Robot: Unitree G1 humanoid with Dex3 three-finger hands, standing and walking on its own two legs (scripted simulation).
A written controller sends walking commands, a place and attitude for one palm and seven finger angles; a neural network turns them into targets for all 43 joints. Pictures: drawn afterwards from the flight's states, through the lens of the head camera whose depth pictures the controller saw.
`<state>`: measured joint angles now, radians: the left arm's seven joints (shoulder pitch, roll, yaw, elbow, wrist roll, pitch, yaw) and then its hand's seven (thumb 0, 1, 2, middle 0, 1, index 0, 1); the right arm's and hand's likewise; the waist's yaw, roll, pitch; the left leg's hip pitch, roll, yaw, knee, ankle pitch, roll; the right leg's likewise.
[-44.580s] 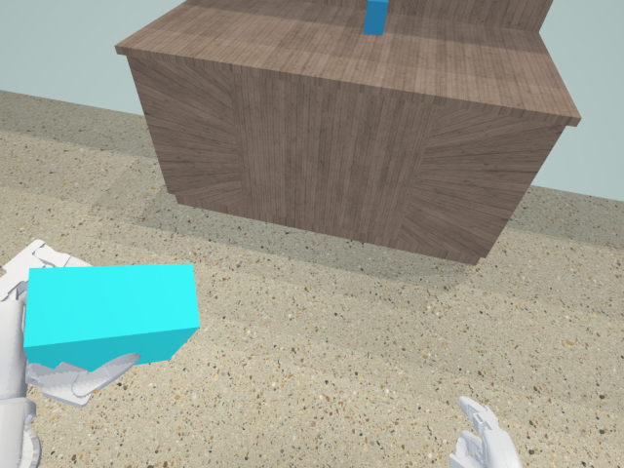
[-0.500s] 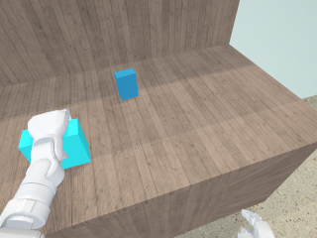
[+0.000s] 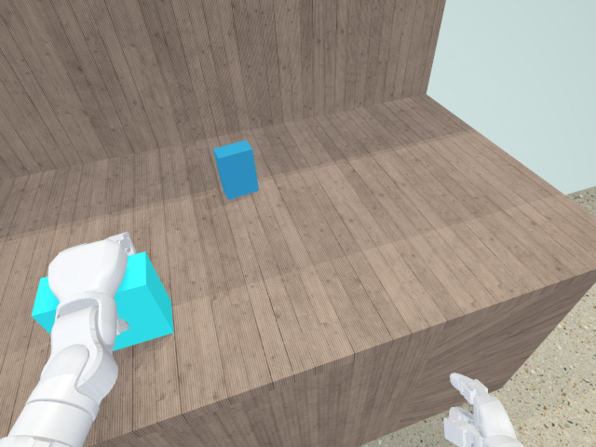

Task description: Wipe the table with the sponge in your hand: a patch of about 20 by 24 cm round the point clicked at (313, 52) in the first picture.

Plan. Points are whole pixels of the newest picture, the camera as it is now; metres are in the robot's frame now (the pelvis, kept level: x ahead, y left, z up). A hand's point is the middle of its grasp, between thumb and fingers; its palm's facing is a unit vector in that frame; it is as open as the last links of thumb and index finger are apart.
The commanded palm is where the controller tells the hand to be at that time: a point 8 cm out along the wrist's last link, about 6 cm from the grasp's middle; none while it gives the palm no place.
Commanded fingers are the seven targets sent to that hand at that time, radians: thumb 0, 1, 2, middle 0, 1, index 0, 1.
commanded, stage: wipe back along the first lane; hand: left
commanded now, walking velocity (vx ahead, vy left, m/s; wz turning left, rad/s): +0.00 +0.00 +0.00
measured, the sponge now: (117, 315) +0.29 +0.31 +0.01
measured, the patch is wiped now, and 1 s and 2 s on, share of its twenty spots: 1.00 1.00 1.00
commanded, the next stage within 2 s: lift the sponge slowly off the table in 0.46 s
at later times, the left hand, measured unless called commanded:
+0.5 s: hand (110, 314) +0.25 +0.28 +0.07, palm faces +0.05 -0.05 -1.00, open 10.5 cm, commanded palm +0.20 +0.26 +0.10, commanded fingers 0.00 0.10 1.30 -1.20 -1.60 -1.20 -1.60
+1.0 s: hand (110, 333) +0.23 +0.27 +0.08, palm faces +0.04 -0.09 -1.00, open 10.4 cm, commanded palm +0.19 +0.25 +0.13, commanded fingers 0.00 0.10 1.30 -1.20 -1.60 -1.20 -1.60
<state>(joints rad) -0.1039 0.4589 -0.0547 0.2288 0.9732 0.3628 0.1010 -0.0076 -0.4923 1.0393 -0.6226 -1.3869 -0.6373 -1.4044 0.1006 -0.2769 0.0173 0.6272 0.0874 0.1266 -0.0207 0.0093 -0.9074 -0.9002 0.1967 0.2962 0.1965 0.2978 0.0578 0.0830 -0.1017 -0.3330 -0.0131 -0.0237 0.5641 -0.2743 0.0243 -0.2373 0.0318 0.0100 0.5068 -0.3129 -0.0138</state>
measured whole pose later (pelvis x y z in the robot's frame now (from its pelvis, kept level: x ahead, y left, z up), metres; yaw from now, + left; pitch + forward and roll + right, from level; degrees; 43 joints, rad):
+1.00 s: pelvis -0.01 +0.00 +0.00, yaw +0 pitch -2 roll -1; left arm 0.12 0.42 -0.13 -0.10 0.96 0.47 0.06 0.00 -0.52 1.04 -0.64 -1.36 -0.69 -1.33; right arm 0.03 -0.26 0.03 0.65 0.07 0.09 -0.04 0.01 -0.91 -0.90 0.20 0.30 0.18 0.29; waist 0.11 0.10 -0.05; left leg -0.25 -0.01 -0.02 0.53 -0.25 0.02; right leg -0.17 0.03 0.02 0.50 -0.30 -0.02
